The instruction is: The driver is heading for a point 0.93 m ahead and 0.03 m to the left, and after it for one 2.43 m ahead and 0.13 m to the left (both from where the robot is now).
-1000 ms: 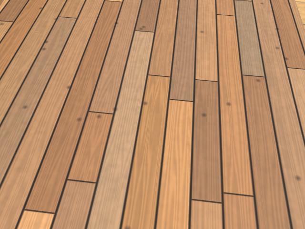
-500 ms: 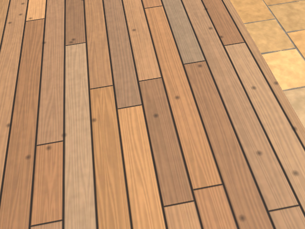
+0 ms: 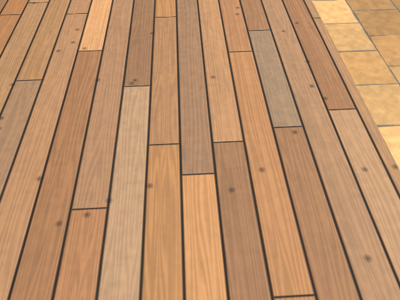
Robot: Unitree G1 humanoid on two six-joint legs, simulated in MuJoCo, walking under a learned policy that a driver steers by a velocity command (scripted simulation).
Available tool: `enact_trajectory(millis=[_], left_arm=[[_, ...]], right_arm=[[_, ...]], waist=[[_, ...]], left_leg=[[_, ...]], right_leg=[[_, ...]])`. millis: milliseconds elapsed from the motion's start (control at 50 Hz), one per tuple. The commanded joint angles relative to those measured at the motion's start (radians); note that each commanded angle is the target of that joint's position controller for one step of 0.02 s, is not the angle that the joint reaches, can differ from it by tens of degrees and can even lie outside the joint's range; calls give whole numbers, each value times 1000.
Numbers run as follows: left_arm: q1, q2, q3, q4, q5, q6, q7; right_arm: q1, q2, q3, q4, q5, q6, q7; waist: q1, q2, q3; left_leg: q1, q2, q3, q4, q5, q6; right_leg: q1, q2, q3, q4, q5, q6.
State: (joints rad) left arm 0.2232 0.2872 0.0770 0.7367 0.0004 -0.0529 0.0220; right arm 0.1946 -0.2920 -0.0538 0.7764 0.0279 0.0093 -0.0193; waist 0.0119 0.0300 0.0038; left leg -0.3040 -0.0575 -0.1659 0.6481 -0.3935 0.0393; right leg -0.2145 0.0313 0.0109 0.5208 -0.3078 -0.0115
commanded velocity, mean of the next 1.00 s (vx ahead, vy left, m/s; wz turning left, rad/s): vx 0.43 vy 0.00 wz -0.03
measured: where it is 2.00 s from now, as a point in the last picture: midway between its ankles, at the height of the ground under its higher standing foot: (169, 259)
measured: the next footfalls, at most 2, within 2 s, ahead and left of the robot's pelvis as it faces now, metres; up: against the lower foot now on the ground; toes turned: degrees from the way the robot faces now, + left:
left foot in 0.34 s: +0.25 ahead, +0.20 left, +0.00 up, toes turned +14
right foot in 0.92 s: +0.60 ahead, +0.05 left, +0.00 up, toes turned -4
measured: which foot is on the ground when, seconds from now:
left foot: up 0.00-0.32, down 0.34-0.92, up 0.94-1.00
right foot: down 0.00-0.36, up 0.38-0.90, down 0.92-1.00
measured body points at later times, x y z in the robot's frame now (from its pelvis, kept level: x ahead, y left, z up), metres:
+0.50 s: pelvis +0.20 +0.11 +0.00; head +0.22 +0.13 +0.45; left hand +0.21 +0.40 -0.12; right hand +0.39 -0.12 -0.09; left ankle +0.21 +0.19 -0.73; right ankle +0.15 -0.07 -0.63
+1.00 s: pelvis +0.48 +0.12 -0.01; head +0.53 +0.12 +0.44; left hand +0.68 +0.37 -0.10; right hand +0.53 -0.17 -0.13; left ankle +0.30 +0.24 -0.61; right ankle +0.55 +0.05 -0.73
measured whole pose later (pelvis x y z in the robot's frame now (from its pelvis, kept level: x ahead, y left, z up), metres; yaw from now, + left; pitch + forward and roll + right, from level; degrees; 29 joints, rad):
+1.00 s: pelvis +0.48 +0.12 -0.01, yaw -5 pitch +2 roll +0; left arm 0.14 0.29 0.06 0.63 -0.01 -0.05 -0.04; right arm 0.28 -0.29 -0.05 0.79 0.01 -0.07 -0.01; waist -0.01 -0.01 0.08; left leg -0.27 -0.02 0.02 1.26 -0.47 -0.01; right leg -0.45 0.09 -0.05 0.58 -0.17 -0.11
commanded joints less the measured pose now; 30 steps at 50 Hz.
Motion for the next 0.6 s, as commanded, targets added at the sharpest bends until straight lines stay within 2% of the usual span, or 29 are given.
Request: enact_trajectory(millis=[20, 40, 60, 100, 140, 200, 260, 280, 300, 320, 340, 360, 380, 400, 420, 440, 460, 480, 500, 520, 560, 600], left_arm=[[164, 195, 55, -7, 11, -41, -6], [137, 149, 43, -22, 6, -43, 1], [118, 125, 36, -29, -2, -41, 8], [100, 129, 33, -29, -3, -33, 11], [104, 137, 34, -28, 2, -31, 10], [111, 167, 41, -22, -8, -29, 6], [128, 205, 52, -11, -23, -25, -2], [130, 215, 56, -7, -27, -23, -4], [144, 216, 54, 4, -32, -21, -7], [146, 209, 48, 16, -35, -19, -9], [167, 186, 35, 23, -30, -21, -8], [159, 138, 9, 1, -1, -28, -9], [251, 19, -27, -36, -6, -46, -15], [142, 140, 0, -27, -49, -61, -17], [77, 162, 10, -56, -70, -64, -18], [60, 151, 5, -52, -52, -63, -10], [68, 145, 10, -40, -31, -55, -7], [107, 136, 12, -22, -33, -38, -10], [134, 119, 11, -6, -37, -22, -12], [144, 99, 8, 4, -38, -8, -13], [113, 82, 7, 0, -34, 5, -11], [68, 70, 5, -14, -28, 2, -13]], right_arm=[[-200, -89, -17, -176, 3, -40, 7], [-163, -117, -28, -161, 3, -48, 15], [-138, -111, -29, -147, 8, -50, 24], [-159, -86, -23, -152, 9, -52, 41], [-190, -59, -13, -172, 4, -51, 58], [-234, -29, 3, -209, 0, -50, 78], [-244, -53, -2, -230, 1, -46, 87], [-233, -69, -8, -235, 1, -44, 87], [-202, -78, -15, -233, -3, -44, 85], [-98, -97, -33, -206, -3, -44, 80], [62, -147, -63, -157, -1, -41, 68], [233, -224, -89, -125, -3, -33, 46], [231, -318, -87, -131, -21, -40, 38], [223, -233, -66, -136, -21, -59, 46], [175, -195, -53, -116, -24, -72, 49], [117, -157, -41, -108, -21, -81, 50], [58, -121, -33, -107, -28, -87, 52], [20, -91, -26, -108, -38, -96, 54], [5, -78, -26, -102, -41, -107, 54], [6, -74, -28, -91, -41, -119, 53], [17, -78, -33, -66, -45, -132, 47], [37, -81, -35, -46, -46, -134, 38]], waist=[[79, -248, 81], [55, -159, 87], [44, -125, 79], [51, -127, 89], [64, -125, 82], [77, -131, 70], [70, -146, 69], [54, -153, 67], [27, -152, 48], [-45, -130, -7], [-125, -102, -91], [-202, 4, -191], [-98, 258, -355], [-170, 97, -329], [-142, 100, -173], [-100, 54, -100], [-58, 57, -55], [-22, 83, -42], [-4, 89, -42], [4, 66, -32], [5, 29, 12], [-7, 16, 38]], left_leg=[[-559, 26, 36, 310, -197, 6], [-587, 75, 6, 407, -149, 4], [-602, 95, 10, 440, -83, -2], [-599, 130, 45, 422, 24, -21], [-528, 134, 106, 358, 111, -49], [-403, 137, 161, 190, 210, -60], [-272, 109, 219, 75, 216, -31], [-232, 93, 234, 52, 200, -11], [-137, 61, 248, 17, 183, 18], [30, 22, 262, -46, 217, 53], [266, -20, 270, -73, 237, 84], [554, 144, 38, -70, 208, 134], [695, 438, -554, -272, -62, 291], [614, 457, -611, -374, -133, 285], [495, 430, -435, -376, -76, 245], [360, 388, -304, -383, 15, 210], [253, 342, -203, -402, 94, 187], [182, 308, -121, -435, 151, 170], [152, 298, -67, -466, 193, 168], [134, 294, -18, -487, 257, 169], [125, 281, 77, -512, 360, 158], [157, 269, 147, -521, 436, 144]], right_leg=[[301, -438, 607, -327, -261, -233], [299, -438, 557, -310, -195, -242], [319, -401, 468, -313, -153, -214], [307, -350, 304, -344, -1, -167], [252, -302, 158, -365, 148, -150], [193, -273, 14, -365, 215, -133], [160, -292, -55, -344, 251, -113], [163, -307, -72, -317, 328, -106], [146, -317, -82, -263, 491, -104], [119, -304, -123, -137, 674, -88], [38, -268, -166, 51, 760, -63], [-204, -225, -177, 377, 413, -15], [-464, -53, -58, 730, -301, 30], [-525, -61, 107, 841, -261, 21], [-594, -102, 86, 840, -172, 2], [-556, -154, 74, 781, -78, -9], [-506, -182, 76, 727, -7, -11], [-439, -202, 92, 704, 51, -12], [-405, -200, 96, 690, 84, -8], [-399, -196, 99, 676, 105, -3], [-445, -180, 122, 621, 167, 10], [-500, -160, 138, 521, 264, 19]])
